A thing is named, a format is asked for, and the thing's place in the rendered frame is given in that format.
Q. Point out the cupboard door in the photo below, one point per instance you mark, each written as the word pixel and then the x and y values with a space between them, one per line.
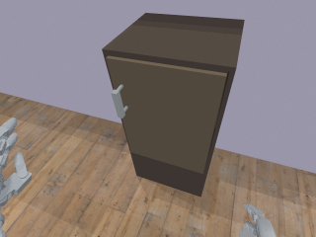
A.
pixel 172 109

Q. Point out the robot left hand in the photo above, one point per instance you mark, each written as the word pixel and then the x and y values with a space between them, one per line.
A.
pixel 18 180

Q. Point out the robot right hand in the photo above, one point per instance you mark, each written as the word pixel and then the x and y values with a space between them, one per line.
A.
pixel 262 228

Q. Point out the handle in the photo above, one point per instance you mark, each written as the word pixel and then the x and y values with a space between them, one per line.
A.
pixel 118 102

